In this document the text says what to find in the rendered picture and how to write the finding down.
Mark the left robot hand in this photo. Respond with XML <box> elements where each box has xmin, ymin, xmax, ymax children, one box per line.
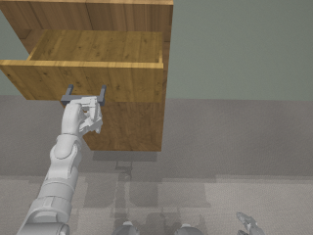
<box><xmin>61</xmin><ymin>96</ymin><xmax>103</xmax><ymax>140</ymax></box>

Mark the robot left forearm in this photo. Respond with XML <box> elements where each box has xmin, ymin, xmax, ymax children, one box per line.
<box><xmin>16</xmin><ymin>133</ymin><xmax>82</xmax><ymax>235</ymax></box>

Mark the cabinet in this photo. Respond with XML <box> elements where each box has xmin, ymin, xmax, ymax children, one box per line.
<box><xmin>0</xmin><ymin>0</ymin><xmax>174</xmax><ymax>152</ymax></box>

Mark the left robot thigh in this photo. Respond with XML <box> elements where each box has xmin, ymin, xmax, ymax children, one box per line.
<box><xmin>111</xmin><ymin>224</ymin><xmax>140</xmax><ymax>235</ymax></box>

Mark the left robot upper arm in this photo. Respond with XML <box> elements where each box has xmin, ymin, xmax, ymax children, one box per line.
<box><xmin>19</xmin><ymin>222</ymin><xmax>70</xmax><ymax>235</ymax></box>

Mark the left robot shin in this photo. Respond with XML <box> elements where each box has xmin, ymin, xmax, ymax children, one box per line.
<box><xmin>122</xmin><ymin>221</ymin><xmax>133</xmax><ymax>226</ymax></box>

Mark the drawer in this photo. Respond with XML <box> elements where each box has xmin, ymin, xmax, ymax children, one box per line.
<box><xmin>0</xmin><ymin>29</ymin><xmax>163</xmax><ymax>103</ymax></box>

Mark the right robot hand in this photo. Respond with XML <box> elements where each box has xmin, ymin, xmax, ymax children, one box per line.
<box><xmin>236</xmin><ymin>211</ymin><xmax>266</xmax><ymax>235</ymax></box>

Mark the handle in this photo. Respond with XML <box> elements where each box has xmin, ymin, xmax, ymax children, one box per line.
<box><xmin>61</xmin><ymin>84</ymin><xmax>107</xmax><ymax>107</ymax></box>

